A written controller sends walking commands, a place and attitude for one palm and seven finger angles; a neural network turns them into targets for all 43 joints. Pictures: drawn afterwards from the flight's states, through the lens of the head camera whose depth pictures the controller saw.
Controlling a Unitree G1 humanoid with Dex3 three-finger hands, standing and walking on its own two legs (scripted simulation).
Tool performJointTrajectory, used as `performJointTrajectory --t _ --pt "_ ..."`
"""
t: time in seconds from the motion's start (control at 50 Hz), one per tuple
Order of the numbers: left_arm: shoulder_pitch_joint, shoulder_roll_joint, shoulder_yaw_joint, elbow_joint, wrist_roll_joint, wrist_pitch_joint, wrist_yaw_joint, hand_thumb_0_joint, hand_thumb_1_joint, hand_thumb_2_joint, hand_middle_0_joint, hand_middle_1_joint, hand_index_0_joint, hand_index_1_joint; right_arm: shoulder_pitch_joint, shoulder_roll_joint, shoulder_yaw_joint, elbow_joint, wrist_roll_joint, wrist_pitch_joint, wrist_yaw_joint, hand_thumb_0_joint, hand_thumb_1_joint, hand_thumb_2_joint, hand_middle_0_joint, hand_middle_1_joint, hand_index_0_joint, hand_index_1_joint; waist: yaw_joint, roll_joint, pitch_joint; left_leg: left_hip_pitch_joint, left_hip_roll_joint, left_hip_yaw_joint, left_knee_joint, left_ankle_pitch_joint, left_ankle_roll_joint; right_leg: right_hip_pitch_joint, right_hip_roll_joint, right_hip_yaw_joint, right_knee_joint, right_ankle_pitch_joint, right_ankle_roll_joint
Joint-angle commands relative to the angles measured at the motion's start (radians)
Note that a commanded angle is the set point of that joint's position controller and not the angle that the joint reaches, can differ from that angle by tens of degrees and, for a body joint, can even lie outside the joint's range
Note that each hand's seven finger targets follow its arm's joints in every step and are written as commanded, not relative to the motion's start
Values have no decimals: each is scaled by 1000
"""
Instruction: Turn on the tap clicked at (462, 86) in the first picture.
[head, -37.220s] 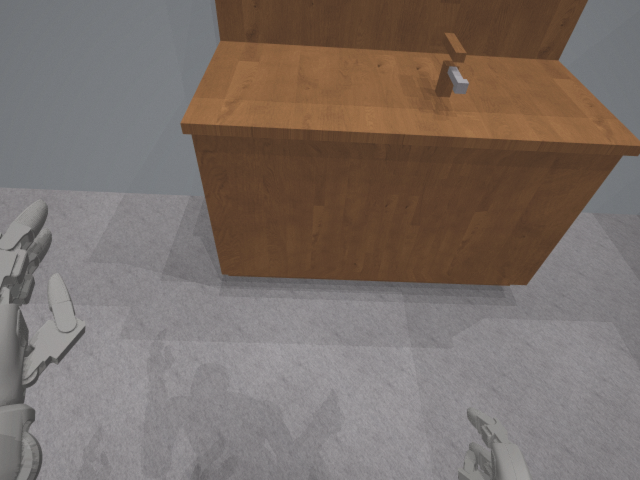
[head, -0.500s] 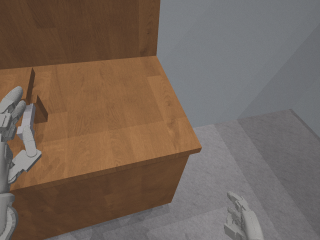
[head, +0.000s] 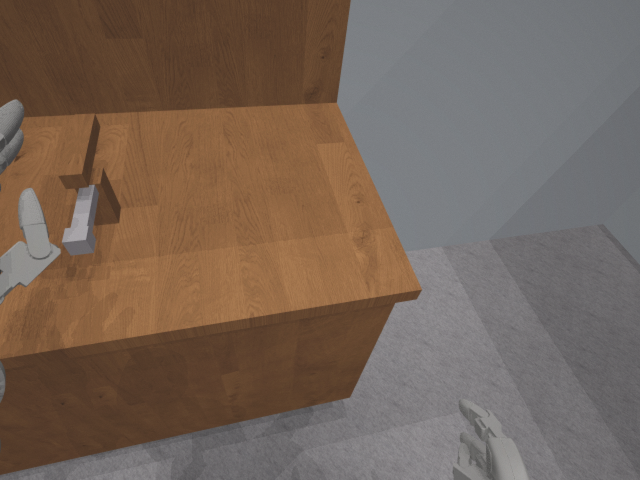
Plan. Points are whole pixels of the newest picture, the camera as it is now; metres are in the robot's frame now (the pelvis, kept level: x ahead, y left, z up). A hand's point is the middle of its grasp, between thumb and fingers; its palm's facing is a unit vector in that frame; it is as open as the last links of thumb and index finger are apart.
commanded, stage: come to a stop and stand still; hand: left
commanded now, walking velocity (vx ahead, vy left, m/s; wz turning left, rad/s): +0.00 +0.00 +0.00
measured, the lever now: (79, 240) +0.35 +0.37 +0.05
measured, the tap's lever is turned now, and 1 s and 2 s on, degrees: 0 0 0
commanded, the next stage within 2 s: look again from close up in 0.78 s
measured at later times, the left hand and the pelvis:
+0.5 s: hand (103, 274) +0.23 +0.23 +0.19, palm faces +0.41 -0.85 -0.32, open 7.4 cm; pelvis +0.00 -0.01 +0.00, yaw -3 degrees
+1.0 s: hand (86, 270) +0.24 +0.25 +0.17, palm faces +0.39 -0.86 -0.34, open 7.4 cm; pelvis +0.01 +0.01 +0.00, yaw -2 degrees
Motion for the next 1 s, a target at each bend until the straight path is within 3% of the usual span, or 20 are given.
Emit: performJointTrajectory --t 0.0,0.02,0.06,0.1,0.14,0.16,0.18,0.2,0.24,0.26,0.3,0.34,0.38,0.44,0.52,0.6,0.66,0.76,0.8,0.98 --pt "-73 51 24 -99 -56 -40 0 0 900 900 -200 -300 -200 -300 -43 -145 -78 -165 22 -53 16 0 -900 -900 200 300 200 300 -36 353 -248 89 170 -60 -92 567 -64 40 -1 5 135 57 -65" --pt "12 3 -16 -146 -67 -35 -4 0 900 900 -200 -300 -200 -300 -54 -145 -75 -172 26 -46 32 0 -900 -900 200 300 200 300 -31 343 -225 54 175 -54 -100 520 -56 66 -7 2 118 55 -60" --pt "133 -80 -98 -168 -78 -16 -2 0 900 900 -200 -300 -200 -300 -82 -131 -60 -184 41 -35 52 0 -900 -900 200 300 200 300 -23 202 -190 -74 153 -16 -107 317 -42 167 -19 19 61 157 -54" --pt "134 -15 -57 -180 -71 -6 14 0 900 900 -200 -300 -200 -300 -78 -147 -58 -191 37 -30 43 0 -900 -900 200 300 200 300 -23 -31 -151 -154 117 -19 -101 102 -39 190 -39 59 -18 131 -46" --pt "118 61 25 -146 -72 -1 25 0 900 900 -200 -300 -200 -300 -89 -152 -61 -189 32 -23 15 0 -900 -900 200 300 200 300 -24 -236 -123 -114 68 -20 -81 -64 -37 72 -55 124 -142 -122 -47" --pt "105 142 109 -169 -72 2 39 0 900 900 -200 -300 -200 -300 -105 -155 -59 -184 31 -11 1 0 -900 -900 200 300 200 300 -25 -203 -106 -79 58 -11 -79 -94 -32 5 -64 137 -184 -227 -53" --pt "95 112 100 -157 -77 -1 35 0 900 900 -200 -300 -200 -300 -113 -139 -51 -188 27 -7 -11 0 -900 -900 200 300 200 300 -33 -191 -96 -69 57 -19 -84 -119 -24 -31 -72 137 -204 -316 -53" --pt "69 125 115 -186 -75 -8 36 0 900 900 -200 -300 -200 -300 -122 -136 -46 -194 24 -8 -19 0 -900 -900 200 300 200 300 -34 -113 -92 -60 53 -16 -94 -143 -18 -54 -68 154 -216 -366 -51" --pt "33 124 114 -248 -68 -21 38 0 900 900 -200 -300 -200 -300 -119 -133 -43 -191 18 -11 -29 0 -900 -900 200 300 200 300 -37 61 -102 -83 63 -16 -135 -187 -5 -15 -48 145 -188 -357 -46" --pt "-29 164 133 -326 -61 -31 42 0 900 900 -200 -300 -200 -300 -128 -137 -42 -191 15 -15 -31 0 -900 -900 200 300 200 300 -35 146 -110 -100 77 -26 -168 -214 -3 11 -35 125 -156 -329 -44" --pt "-29 104 83 -344 -54 -40 43 0 900 900 -200 -300 -200 -300 -114 -137 -44 -195 15 -36 -30 0 -900 -900 200 300 200 300 -30 229 -144 -144 98 -30 -197 -217 7 114 -5 78 -78 -218 -37" --pt "-7 78 53 -364 -49 -40 46 0 900 900 -200 -300 -200 -300 -103 -140 -50 -187 18 -58 -23 0 -900 -900 200 300 200 300 -24 233 -193 -110 98 -13 -165 -94 3 168 -1 63 -59 -92 -37" --pt "30 44 21 -347 -49 -33 47 0 900 900 -200 -300 -200 -300 -93 -142 -52 -177 16 -74 -20 0 -900 -900 200 300 200 300 -27 186 -199 -79 86 -10 -145 -23 -14 162 -12 68 -81 -39 -39" --pt "103 5 -11 -261 -46 -21 48 0 900 900 -200 -300 -200 -300 -65 -153 -64 -160 17 -78 -13 0 -900 -900 200 300 200 300 -30 86 -158 -77 72 -13 -131 22 -31 132 -17 95 -115 -28 -43" --pt "136 13 7 -170 -49 -9 47 0 900 900 -200 -300 -200 -300 -68 -161 -68 -152 20 -56 -12 0 -900 -900 200 300 200 300 -37 39 -124 -83 86 -23 -146 94 -41 120 -16 78 -103 51 -42" --pt "115 38 31 -212 -55 -11 46 0 900 900 -200 -300 -200 -300 -86 -154 -66 -167 21 -37 -16 0 -900 -900 200 300 200 300 -39 54 -152 -65 96 -23 -147 178 -42 159 -17 56 -72 165 -41" --pt "75 76 52 -325 -58 -19 48 0 900 900 -200 -300 -200 -300 -112 -146 -59 -177 20 -38 -16 0 -900 -900 200 300 200 300 -35 108 -178 -47 96 -20 -148 204 -44 184 -18 43 -56 209 -39" --pt "110 76 53 -393 -56 -22 58 0 900 900 -200 -300 -200 -300 -113 -140 -61 -180 16 -44 -14 0 -900 -900 200 300 200 300 -34 161 -233 -7 103 -22 -128 294 -51 213 -19 27 -26 291 -39" --pt "138 51 39 -357 -58 -17 59 0 900 900 -200 -300 -200 -300 -101 -142 -63 -180 15 -39 -12 0 -900 -900 200 300 200 300 -35 131 -229 -19 109 -28 -127 294 -55 221 -21 22 -29 291 -39" --pt "119 13 -2 -271 -58 7 52 0 900 900 -200 -300 -200 -300 -104 -146 -62 -167 19 -6 -18 0 -900 -900 200 300 200 300 -42 129 -153 -55 126 -38 -173 310 -83 188 -1 -17 -18 222 -29"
